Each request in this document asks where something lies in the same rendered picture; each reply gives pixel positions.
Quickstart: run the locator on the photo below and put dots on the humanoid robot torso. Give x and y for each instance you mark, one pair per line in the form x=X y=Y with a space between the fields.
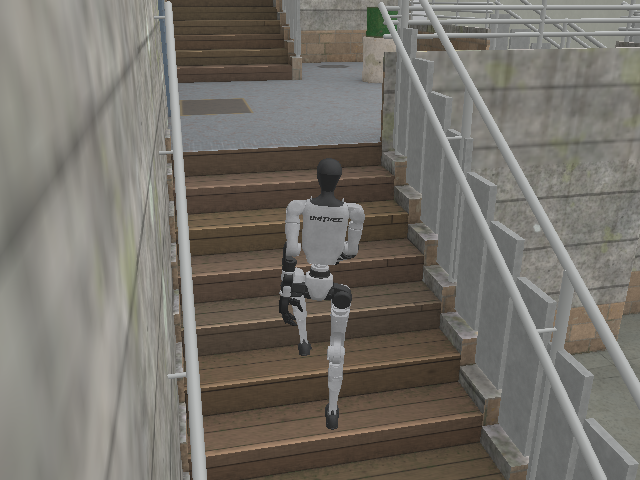
x=323 y=237

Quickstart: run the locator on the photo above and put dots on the robot left upper arm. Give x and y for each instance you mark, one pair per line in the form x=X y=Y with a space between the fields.
x=292 y=226

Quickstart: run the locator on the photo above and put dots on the right robot forearm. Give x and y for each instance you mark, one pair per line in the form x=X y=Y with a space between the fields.
x=345 y=257

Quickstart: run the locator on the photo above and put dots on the robot left hand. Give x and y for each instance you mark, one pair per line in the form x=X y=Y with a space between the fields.
x=283 y=309

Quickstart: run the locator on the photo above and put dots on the robot right upper arm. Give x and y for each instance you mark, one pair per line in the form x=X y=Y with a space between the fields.
x=357 y=216

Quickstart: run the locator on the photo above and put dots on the left robot forearm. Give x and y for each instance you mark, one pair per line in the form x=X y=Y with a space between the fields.
x=288 y=273

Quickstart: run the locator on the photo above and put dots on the humanoid robot head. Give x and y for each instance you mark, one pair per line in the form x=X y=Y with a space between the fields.
x=329 y=172

